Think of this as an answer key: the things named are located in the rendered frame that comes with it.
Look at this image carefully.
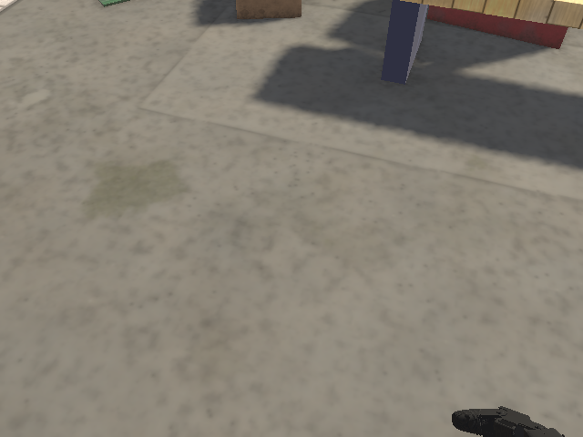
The right robot hand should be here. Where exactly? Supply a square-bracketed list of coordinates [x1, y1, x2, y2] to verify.
[452, 406, 565, 437]

